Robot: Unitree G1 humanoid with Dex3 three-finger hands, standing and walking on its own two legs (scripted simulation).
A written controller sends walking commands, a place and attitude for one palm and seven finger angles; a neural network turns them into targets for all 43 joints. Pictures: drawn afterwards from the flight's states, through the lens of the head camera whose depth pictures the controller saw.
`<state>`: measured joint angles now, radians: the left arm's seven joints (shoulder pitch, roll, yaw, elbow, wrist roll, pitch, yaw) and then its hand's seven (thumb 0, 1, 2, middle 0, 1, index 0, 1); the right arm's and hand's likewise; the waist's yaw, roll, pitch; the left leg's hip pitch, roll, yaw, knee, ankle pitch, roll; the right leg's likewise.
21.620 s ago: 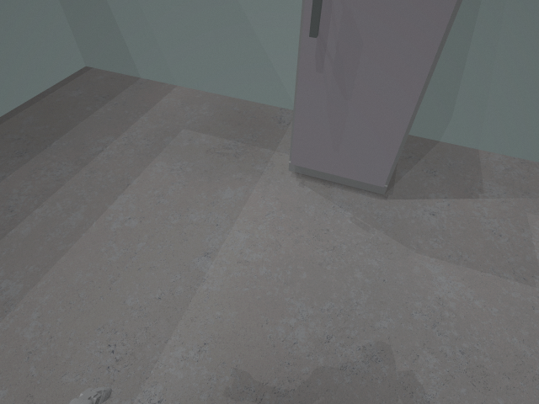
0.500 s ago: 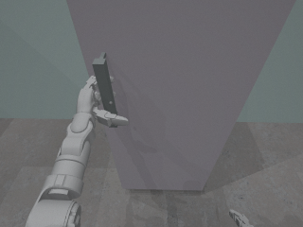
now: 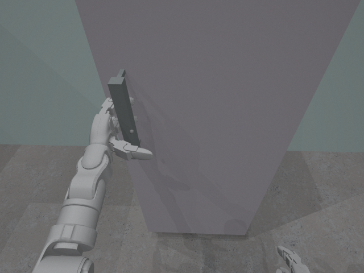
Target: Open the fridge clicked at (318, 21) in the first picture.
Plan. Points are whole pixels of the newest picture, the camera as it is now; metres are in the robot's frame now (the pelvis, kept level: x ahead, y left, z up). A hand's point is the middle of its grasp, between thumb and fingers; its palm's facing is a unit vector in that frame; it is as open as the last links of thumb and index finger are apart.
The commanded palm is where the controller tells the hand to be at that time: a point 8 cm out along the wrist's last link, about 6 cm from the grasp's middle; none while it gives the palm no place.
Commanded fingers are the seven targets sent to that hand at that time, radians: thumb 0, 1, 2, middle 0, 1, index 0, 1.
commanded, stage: slide the fingers in behind the handle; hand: left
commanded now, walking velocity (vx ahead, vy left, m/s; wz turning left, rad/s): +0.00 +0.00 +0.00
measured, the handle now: (129, 117) +0.44 +0.16 +0.12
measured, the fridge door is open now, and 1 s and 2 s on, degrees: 0 0 3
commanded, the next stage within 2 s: grip the handle and tug to test in 0.34 s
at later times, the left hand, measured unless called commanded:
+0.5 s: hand (130, 131) +0.38 +0.14 +0.14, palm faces +0.04 -1.00 -0.01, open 14.3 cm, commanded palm +0.35 +0.18 +0.14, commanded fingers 0.00 -0.31 0.38 -0.32 -1.23 -0.32 -1.23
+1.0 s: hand (131, 129) +0.39 +0.14 +0.14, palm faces +0.05 -1.00 +0.01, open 7.6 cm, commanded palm +0.36 +0.18 +0.14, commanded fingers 0.00 0.85 0.88 -0.44 -1.39 -0.44 -1.39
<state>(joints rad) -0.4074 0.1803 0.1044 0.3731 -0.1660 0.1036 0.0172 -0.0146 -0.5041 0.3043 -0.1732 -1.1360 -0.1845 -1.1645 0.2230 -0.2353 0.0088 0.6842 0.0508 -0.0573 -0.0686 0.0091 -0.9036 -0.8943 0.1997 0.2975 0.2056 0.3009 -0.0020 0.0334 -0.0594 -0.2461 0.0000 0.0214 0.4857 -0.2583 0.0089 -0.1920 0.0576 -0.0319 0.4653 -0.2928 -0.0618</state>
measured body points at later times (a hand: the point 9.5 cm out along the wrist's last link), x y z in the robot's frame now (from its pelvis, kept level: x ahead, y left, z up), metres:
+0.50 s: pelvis +0.00 +0.01 +0.00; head -0.01 +0.00 +0.45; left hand +0.37 +0.19 +0.14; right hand +0.15 -0.23 -0.10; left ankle +0.00 +0.11 -0.74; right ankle -0.03 -0.08 -0.74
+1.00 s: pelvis -0.02 +0.01 +0.00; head -0.02 +0.01 +0.45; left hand +0.38 +0.19 +0.14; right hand +0.11 -0.23 -0.11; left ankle +0.00 +0.11 -0.74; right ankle -0.03 -0.08 -0.74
